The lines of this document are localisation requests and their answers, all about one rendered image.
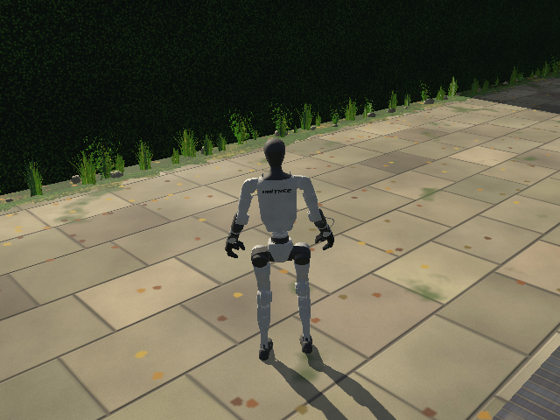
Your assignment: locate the left robot forearm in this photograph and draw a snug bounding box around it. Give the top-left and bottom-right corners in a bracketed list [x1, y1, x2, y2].
[227, 212, 244, 244]

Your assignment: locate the robot left foot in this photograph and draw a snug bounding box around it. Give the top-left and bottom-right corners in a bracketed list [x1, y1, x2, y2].
[259, 338, 273, 361]

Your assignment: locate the robot left upper arm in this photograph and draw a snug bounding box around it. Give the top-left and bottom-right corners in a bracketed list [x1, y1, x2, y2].
[235, 178, 258, 226]

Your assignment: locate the robot right upper arm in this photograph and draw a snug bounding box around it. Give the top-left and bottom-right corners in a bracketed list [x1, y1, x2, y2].
[294, 175, 322, 222]

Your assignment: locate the robot right hand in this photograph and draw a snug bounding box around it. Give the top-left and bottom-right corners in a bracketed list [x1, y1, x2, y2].
[315, 232, 334, 250]

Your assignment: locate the humanoid robot head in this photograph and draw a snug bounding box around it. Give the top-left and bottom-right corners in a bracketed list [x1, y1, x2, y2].
[262, 138, 291, 180]

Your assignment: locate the robot left hand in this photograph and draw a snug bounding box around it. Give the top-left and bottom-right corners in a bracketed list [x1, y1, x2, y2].
[225, 239, 245, 258]

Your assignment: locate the right robot forearm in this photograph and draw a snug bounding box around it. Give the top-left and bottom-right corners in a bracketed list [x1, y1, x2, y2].
[314, 208, 332, 237]

